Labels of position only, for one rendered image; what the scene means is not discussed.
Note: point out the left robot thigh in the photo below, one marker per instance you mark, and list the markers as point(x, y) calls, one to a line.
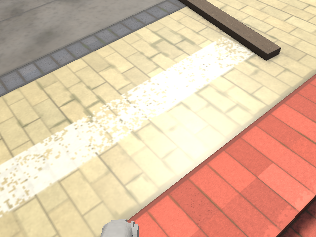
point(120, 228)

